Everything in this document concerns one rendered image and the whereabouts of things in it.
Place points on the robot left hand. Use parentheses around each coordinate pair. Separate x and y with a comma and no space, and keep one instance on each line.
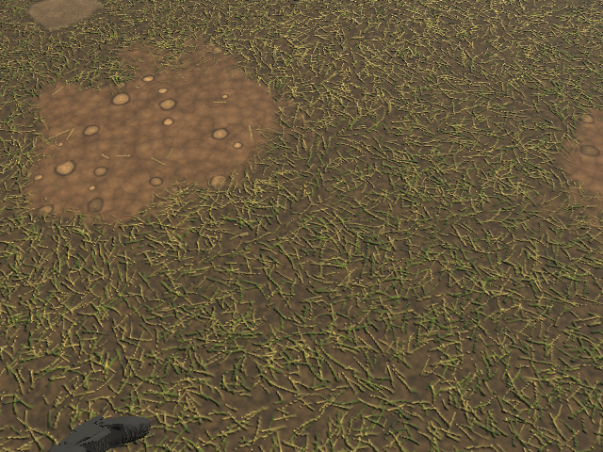
(99,434)

